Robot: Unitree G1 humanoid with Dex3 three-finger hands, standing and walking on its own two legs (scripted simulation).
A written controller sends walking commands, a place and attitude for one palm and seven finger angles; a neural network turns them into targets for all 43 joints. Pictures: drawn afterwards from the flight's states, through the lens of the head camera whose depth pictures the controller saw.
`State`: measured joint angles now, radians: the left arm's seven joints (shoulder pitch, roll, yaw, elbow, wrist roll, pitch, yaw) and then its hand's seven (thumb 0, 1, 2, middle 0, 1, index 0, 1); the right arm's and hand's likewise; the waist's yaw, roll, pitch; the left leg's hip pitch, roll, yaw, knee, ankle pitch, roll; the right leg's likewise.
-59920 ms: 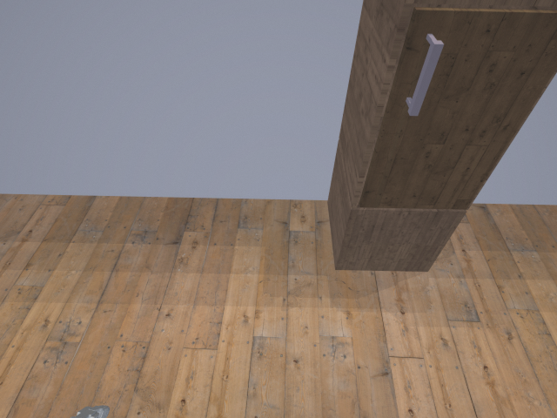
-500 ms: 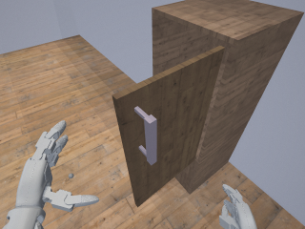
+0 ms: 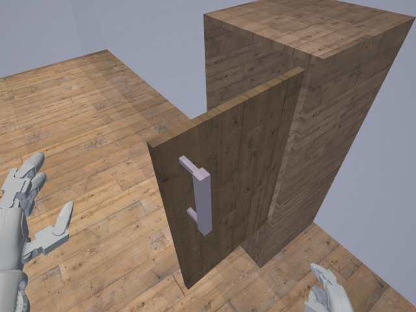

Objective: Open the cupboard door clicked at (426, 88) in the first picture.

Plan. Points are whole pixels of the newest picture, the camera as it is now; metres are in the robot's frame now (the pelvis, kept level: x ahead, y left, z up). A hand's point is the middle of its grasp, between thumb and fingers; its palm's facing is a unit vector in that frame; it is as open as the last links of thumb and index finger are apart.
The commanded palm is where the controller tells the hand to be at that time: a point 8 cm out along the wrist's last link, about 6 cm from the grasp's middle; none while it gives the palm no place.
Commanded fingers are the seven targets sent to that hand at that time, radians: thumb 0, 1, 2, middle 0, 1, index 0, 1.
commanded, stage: draw the hand back to the body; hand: left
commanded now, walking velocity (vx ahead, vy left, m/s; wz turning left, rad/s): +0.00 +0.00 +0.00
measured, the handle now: (196, 198) +0.28 +0.06 +0.12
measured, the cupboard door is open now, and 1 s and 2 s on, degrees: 93 93 93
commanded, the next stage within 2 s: step back with the hand held close in 0.40 s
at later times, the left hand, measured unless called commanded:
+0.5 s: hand (61, 225) +0.19 +0.24 +0.15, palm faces +0.44 -0.81 -0.39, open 7.4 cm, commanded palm +0.14 +0.29 +0.17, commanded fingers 0.00 0.90 0.90 -0.20 -0.30 -0.20 -0.30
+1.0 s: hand (41, 245) +0.15 +0.26 +0.15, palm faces +0.33 -0.79 -0.52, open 7.4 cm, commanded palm +0.09 +0.30 +0.17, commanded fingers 0.00 0.90 0.90 -0.20 -0.30 -0.20 -0.30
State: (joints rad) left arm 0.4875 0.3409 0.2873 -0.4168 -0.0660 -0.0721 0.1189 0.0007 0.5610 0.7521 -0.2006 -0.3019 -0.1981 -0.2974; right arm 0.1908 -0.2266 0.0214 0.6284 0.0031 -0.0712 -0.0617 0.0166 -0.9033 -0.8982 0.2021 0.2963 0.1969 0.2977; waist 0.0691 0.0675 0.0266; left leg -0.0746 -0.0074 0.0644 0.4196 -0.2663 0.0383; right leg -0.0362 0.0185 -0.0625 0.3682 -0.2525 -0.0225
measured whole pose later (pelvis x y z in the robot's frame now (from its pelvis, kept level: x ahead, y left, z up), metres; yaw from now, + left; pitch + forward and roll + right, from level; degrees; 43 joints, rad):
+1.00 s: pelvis -0.05 +0.01 -0.01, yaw -2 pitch +0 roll -1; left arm 0.58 0.44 0.40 -0.53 -0.06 -0.14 0.13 0.01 0.89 0.89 -0.22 -0.30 -0.21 -0.30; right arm 0.20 -0.23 -0.02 0.54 0.02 0.00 -0.09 0.02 -0.90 -0.90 0.20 0.30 0.20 0.30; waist 0.00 0.02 0.04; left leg -0.30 0.00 0.10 0.52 -0.22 0.06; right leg -0.29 0.01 -0.04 0.50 -0.22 -0.01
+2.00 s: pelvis -0.23 +0.00 -0.01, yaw -5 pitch +0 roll -2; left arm 0.59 0.49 0.43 -0.57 -0.08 -0.18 0.12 0.01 0.89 0.89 -0.22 -0.30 -0.21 -0.30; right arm 0.18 -0.20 -0.02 0.58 0.00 -0.10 -0.06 0.01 -0.90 -0.90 0.20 0.30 0.20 0.30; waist -0.02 -0.01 0.05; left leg -0.38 0.02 0.02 0.37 0.00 0.03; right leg -0.27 0.06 0.00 0.72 -0.50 0.01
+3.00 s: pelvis -0.29 +0.00 -0.01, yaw +3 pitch -1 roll +0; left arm 0.24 0.14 0.02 0.87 -0.01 0.03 0.03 -0.02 0.97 0.89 -0.21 -0.30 -0.21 -0.30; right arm 0.21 -0.20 -0.02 0.93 -0.02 0.02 -0.01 0.01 -0.91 -0.90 0.20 0.30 0.20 0.30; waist -0.04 0.00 0.07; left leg -0.26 -0.01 -0.03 0.56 -0.27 -0.01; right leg -0.21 0.03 0.01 0.55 -0.32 -0.02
